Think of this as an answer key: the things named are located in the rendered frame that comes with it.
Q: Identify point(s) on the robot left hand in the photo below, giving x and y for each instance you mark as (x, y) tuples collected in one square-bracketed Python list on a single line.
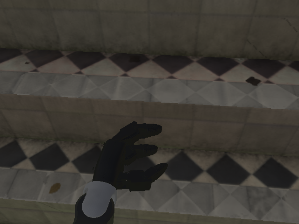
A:
[(121, 150)]

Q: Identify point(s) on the robot left forearm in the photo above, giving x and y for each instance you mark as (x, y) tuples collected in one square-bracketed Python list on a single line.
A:
[(97, 204)]

